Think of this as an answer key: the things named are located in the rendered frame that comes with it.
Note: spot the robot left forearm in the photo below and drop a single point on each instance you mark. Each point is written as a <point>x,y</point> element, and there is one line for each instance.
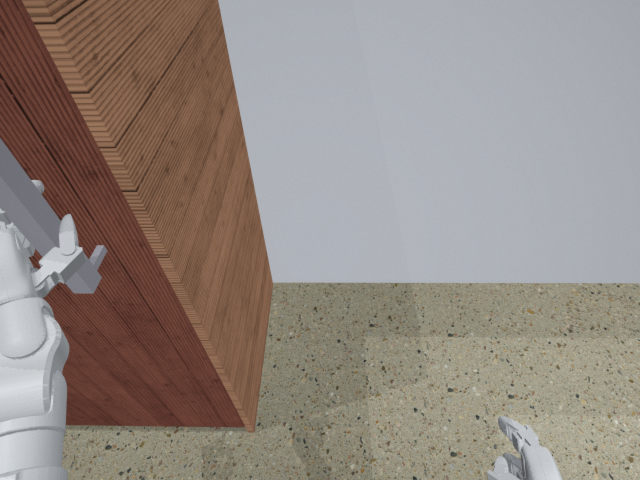
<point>33,391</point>

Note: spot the handle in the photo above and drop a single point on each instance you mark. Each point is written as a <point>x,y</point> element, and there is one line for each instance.
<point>32,215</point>

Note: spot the robot left hand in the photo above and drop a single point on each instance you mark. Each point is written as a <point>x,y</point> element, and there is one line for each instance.
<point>58,265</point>

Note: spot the robot right hand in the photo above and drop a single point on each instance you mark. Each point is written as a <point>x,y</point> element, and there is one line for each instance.
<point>536,462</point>

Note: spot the wardrobe door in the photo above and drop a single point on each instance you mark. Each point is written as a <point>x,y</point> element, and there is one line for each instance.
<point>134,356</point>

